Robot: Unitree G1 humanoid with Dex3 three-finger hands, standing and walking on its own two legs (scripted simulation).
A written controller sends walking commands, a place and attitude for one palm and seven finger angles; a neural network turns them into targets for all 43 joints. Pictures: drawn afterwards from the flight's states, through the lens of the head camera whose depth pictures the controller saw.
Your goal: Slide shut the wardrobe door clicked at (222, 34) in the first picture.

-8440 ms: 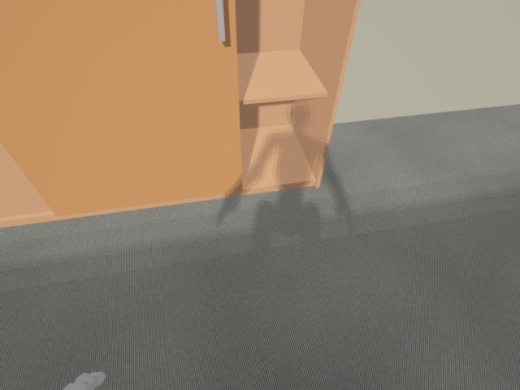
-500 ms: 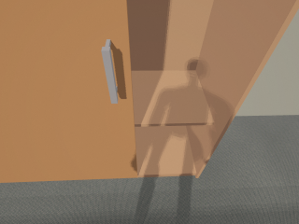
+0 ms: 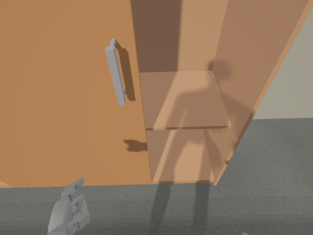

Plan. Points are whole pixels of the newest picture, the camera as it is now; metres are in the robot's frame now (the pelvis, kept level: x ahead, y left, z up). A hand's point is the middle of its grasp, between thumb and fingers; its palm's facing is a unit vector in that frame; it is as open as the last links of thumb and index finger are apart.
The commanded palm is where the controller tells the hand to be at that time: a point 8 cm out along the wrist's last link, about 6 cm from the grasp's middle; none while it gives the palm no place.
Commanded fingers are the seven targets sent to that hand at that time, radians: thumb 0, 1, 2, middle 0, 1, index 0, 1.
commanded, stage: raise the hand with hooked fingers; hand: left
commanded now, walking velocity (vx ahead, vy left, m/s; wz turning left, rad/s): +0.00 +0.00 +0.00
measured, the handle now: (117, 74) +0.49 +0.14 +0.16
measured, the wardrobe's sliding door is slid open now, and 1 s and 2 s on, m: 0.40 0.40 0.40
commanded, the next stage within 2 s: move the hooked fingers beside the handle in 1.94 s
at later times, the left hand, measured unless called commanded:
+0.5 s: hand (73, 209) +0.17 +0.20 +0.04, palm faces +0.02 -1.00 -0.09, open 10.0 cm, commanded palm +0.14 +0.27 +0.04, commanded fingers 0.00 0.11 0.56 -0.26 -0.81 -0.26 -0.81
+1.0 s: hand (38, 177) +0.21 +0.26 +0.11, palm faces +0.11 -0.99 -0.08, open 12.9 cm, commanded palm +0.18 +0.31 +0.12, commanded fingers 0.00 -0.48 0.31 -0.30 -1.18 -0.30 -1.18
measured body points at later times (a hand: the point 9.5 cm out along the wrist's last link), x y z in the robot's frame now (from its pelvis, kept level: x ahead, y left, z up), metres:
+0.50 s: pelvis -0.05 -0.02 -0.05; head -0.04 -0.01 +0.40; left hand +0.16 +0.25 +0.05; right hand +0.15 -0.22 -0.11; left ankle +0.03 +0.12 -0.73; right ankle -0.06 -0.11 -0.73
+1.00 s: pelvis -0.03 +0.02 -0.01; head -0.05 +0.01 +0.44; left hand +0.20 +0.31 +0.11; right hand +0.16 -0.22 -0.07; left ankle +0.03 +0.12 -0.73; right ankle -0.06 -0.11 -0.73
